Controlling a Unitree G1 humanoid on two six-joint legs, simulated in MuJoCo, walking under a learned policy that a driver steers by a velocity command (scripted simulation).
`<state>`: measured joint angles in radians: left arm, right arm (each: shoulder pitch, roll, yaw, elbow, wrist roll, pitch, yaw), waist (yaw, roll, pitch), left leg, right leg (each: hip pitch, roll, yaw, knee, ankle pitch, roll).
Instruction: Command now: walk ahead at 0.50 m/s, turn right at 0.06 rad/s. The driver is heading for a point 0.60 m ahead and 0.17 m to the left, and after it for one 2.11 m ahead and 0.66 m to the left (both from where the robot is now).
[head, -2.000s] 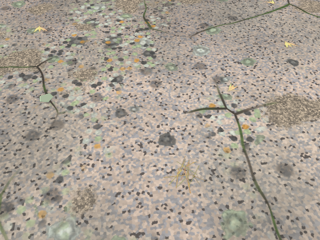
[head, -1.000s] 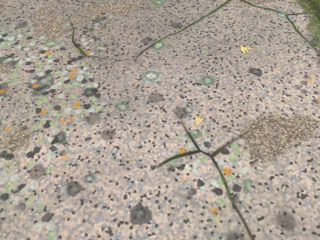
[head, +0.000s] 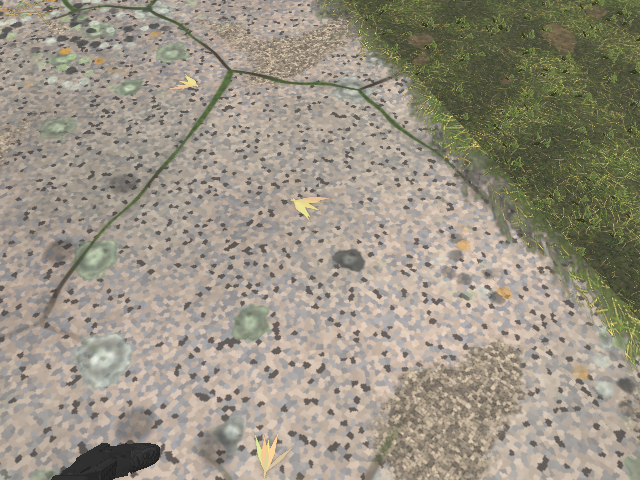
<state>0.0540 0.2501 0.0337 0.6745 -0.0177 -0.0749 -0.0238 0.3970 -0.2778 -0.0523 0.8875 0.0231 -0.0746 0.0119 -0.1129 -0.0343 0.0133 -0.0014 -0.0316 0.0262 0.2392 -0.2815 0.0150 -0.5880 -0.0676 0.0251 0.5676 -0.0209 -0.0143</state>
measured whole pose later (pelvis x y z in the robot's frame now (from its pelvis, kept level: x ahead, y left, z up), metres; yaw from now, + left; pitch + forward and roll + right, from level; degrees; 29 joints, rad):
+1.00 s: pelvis +0.35 -0.02 -0.01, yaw +30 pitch +3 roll +0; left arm 0.17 0.29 0.06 0.75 -0.01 -0.03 0.02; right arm 0.20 -0.31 -0.09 0.61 0.01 0.04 -0.03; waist -0.01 0.01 -0.02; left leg -0.42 -0.13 -0.18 0.54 -0.17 0.04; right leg -0.35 0.02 0.07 0.57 -0.31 0.02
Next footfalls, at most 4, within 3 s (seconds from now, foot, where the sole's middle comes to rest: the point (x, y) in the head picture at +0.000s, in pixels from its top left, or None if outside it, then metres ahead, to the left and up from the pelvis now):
0.08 right None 0.21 -0.13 -0.78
0.56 left None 0.41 0.12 -0.78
1.00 right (357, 478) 0.47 -0.10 -0.78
1.46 left None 0.47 0.27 -0.78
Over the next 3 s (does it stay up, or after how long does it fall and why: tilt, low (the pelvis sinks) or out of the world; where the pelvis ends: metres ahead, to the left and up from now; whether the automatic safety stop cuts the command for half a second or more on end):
stays up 0.53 0.11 -0.01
